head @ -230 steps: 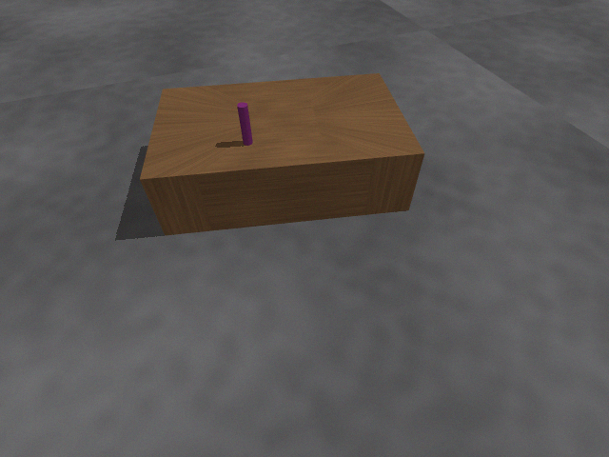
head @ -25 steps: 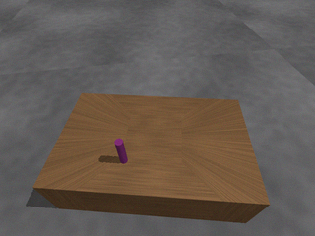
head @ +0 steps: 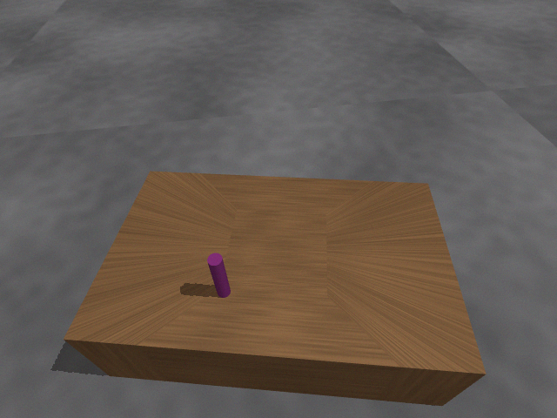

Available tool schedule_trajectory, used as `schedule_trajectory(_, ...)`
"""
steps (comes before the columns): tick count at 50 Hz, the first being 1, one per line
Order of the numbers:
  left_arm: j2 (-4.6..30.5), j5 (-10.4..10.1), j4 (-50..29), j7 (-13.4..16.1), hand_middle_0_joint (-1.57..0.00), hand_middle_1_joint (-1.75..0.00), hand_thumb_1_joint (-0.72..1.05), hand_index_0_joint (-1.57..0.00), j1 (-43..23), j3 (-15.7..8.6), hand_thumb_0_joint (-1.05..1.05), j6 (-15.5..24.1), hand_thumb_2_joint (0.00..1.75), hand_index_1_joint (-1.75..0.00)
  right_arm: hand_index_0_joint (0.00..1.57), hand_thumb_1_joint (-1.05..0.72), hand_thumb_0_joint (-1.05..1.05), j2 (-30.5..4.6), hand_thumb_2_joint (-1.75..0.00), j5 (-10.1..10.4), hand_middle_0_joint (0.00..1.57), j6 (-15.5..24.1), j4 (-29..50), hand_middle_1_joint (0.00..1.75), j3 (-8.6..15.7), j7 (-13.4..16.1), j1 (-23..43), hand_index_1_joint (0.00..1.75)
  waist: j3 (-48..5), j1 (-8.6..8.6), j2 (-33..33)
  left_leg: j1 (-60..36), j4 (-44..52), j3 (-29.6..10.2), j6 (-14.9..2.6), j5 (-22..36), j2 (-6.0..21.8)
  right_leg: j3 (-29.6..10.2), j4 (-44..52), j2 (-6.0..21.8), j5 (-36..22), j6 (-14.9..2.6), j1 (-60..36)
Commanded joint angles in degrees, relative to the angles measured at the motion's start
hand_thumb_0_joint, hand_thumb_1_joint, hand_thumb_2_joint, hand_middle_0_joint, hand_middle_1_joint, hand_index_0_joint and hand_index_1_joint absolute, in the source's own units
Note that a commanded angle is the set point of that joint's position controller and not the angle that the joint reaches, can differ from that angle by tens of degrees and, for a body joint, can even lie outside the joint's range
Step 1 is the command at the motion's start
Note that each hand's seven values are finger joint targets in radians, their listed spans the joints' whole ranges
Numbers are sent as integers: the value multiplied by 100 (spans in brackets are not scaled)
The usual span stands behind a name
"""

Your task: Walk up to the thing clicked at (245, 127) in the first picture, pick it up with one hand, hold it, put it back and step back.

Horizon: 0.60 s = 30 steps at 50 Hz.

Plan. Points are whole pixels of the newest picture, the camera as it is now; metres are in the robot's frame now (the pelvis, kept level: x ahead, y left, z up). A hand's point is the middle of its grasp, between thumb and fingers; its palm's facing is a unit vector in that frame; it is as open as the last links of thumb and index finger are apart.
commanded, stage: walk up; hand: left
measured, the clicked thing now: (219, 276) +0.55 +0.22 -0.36
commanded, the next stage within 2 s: stand in 0.38 s
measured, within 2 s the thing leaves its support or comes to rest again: neither
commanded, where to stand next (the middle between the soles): +0.05 +0.01 m, yaw -1 degrees
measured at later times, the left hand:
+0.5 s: hand out of the picture +0.10 +0.25 -0.15, palm faces -0.01 -0.94 -0.34, open 7.4 cm
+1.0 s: hand out of the picture +0.08 +0.24 -0.15, palm faces -0.01 -0.94 -0.35, open 7.4 cm
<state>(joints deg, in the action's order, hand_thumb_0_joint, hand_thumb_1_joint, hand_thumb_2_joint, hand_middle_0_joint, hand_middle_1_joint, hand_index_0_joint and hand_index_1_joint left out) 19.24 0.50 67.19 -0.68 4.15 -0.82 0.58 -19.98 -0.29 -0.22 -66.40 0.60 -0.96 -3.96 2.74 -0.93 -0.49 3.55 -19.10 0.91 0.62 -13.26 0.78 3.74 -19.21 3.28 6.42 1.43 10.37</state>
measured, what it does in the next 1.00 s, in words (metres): stands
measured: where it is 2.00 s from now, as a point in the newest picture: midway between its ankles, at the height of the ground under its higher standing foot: outside the picture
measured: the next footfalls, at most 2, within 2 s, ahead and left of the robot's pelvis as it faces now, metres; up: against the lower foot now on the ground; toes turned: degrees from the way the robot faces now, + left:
none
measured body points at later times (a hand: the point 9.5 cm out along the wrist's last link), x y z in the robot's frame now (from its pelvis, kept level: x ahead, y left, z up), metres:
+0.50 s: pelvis +0.01 +0.00 +0.00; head +0.01 +0.00 +0.45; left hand +0.10 +0.30 -0.13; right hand +0.08 -0.30 -0.14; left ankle -0.03 +0.12 -0.75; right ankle +0.04 -0.13 -0.75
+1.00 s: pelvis +0.01 -0.01 +0.00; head +0.02 -0.02 +0.45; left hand +0.08 +0.29 -0.13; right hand +0.09 -0.31 -0.14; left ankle -0.03 +0.12 -0.75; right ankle +0.04 -0.13 -0.75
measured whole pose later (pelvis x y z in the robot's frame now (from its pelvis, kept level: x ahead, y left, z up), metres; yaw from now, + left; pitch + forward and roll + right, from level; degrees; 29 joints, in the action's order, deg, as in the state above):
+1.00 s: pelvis +0.01 -0.01 +0.00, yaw +0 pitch -2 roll +0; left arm 19.9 0.4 65.8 -0.5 5.7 -0.1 0.3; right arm -20.2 -0.7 -0.1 -65.3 0.3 -0.7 -6.0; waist 2.7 -0.3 -0.6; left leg 1.7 -17.0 0.4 1.9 -13.0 1.8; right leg 4.4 -19.5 2.3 7.7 0.3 9.5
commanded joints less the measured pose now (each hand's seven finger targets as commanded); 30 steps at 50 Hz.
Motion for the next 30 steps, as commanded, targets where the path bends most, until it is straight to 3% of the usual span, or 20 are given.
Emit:
schedule_trajectory(1, 1233, -21, -398, 83, -20, -30, 90, -20, -395, -217, 0, 138, 90, -30, 20, -90, 0, -1239, -90, -6, 20, 151, 354, 30, 209, 117, 223, 30, -466, 41, 55, 435, 419, -451, -144, 887, 659, -580, 241, 533, -522, -135, -563)
schedule_trajectory(17, 1208, 1, -495, 96, -20, -30, 90, -20, -376, -236, 0, 106, 90, -30, 20, -90, 0, -1228, -90, -12, 20, 156, 399, 30, 226, 134, 133, 30, -515, 51, 69, 366, 406, -412, -167, 1034, 679, -535, 153, 524, -691, -162, -660)
schedule_trajectory(30, 1280, -6, -490, 106, -20, -30, 90, -20, -253, -146, 0, 132, 90, -30, 20, -90, 0, -1196, -90, -25, 20, 178, 438, 30, 198, 121, 101, 30, -445, 98, 22, 295, 554, -439, -74, 1088, 718, -552, 218, 534, -658, -201, -637)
